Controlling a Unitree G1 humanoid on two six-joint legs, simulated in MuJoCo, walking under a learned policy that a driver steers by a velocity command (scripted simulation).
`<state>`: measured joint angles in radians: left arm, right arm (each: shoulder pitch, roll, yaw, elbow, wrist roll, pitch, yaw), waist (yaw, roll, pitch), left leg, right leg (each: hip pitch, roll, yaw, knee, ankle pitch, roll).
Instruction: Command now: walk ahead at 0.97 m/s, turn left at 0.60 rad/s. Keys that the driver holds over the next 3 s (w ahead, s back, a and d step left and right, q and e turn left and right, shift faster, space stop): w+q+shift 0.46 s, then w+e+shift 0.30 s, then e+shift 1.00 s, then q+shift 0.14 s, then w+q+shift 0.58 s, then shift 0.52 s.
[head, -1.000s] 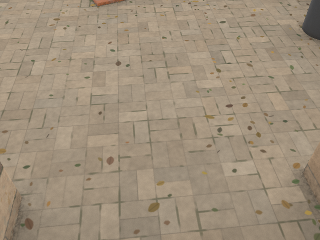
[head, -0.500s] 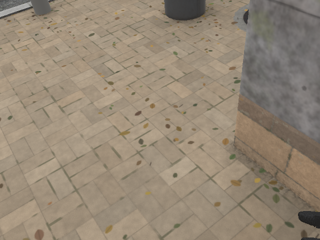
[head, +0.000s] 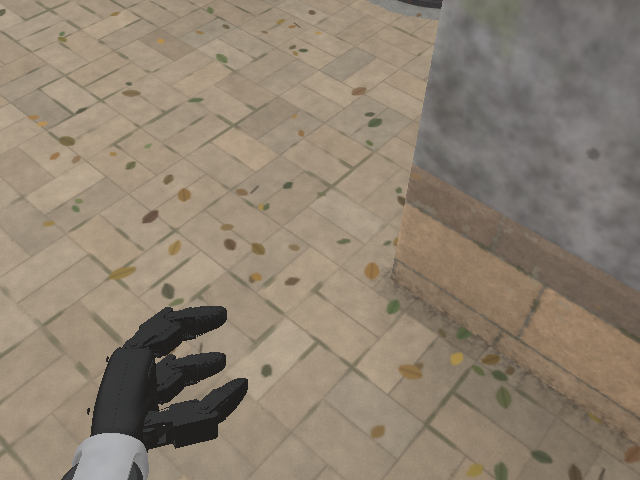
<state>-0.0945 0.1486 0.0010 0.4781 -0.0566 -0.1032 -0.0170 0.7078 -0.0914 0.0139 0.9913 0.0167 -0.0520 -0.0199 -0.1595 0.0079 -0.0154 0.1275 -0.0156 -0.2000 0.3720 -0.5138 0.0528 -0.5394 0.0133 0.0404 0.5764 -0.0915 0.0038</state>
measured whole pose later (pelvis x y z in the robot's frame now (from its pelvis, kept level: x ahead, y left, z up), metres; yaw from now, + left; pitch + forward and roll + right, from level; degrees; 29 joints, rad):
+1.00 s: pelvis +0.79 +0.27 -0.01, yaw +11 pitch -1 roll +0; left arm 0.23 0.31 0.06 0.71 0.02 -0.07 -0.05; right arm 0.23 -0.27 -0.02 0.69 -0.01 -0.09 -0.02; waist 0.03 -0.04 0.10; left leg -0.28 -0.10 -0.05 1.48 -0.50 -0.06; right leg -0.52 0.17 -0.04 0.58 -0.06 -0.16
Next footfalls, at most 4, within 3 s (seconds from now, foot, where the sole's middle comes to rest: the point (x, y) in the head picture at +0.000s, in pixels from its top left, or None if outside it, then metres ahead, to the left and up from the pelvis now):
0.44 left None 0.51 0.22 -0.75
0.92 right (142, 294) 0.98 0.30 -0.75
1.36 left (74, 259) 1.11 0.47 -0.75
1.84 right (156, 316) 0.91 0.26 -0.75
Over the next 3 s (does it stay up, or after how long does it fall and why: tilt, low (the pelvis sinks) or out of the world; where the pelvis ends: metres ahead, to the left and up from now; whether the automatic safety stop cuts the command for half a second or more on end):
stays up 1.47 0.30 0.01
